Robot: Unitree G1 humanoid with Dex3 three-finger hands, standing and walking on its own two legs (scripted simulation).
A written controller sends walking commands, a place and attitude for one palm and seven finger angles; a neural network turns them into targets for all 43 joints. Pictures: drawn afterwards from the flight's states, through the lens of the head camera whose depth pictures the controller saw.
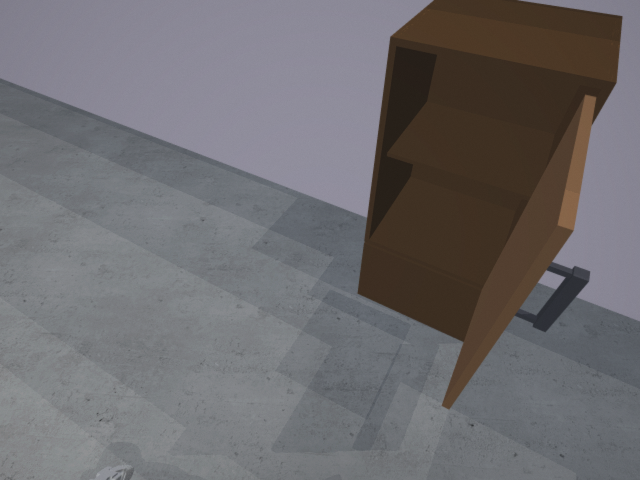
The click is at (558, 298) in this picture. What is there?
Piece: cupboard door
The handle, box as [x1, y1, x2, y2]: [515, 262, 589, 331]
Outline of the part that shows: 589,271 574,266 571,269 552,262 547,268 547,270 566,277 536,315 519,309 515,315 532,322 534,327 545,331 588,281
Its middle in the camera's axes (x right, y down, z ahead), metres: +0.35 +0.09 +0.59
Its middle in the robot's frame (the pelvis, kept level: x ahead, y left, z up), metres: +0.40 -0.32 -0.02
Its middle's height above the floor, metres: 0.75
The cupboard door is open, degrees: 90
